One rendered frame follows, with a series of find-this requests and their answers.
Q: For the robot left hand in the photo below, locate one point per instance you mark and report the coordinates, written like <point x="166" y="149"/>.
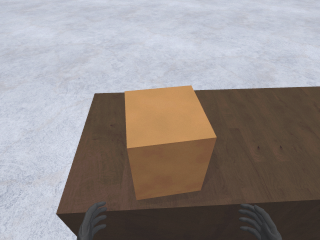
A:
<point x="87" y="229"/>

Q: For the carton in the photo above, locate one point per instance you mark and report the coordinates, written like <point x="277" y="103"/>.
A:
<point x="169" y="141"/>

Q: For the pedestal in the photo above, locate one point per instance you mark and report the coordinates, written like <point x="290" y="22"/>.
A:
<point x="267" y="153"/>

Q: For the robot right hand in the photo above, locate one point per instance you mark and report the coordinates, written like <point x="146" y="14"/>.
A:
<point x="265" y="229"/>

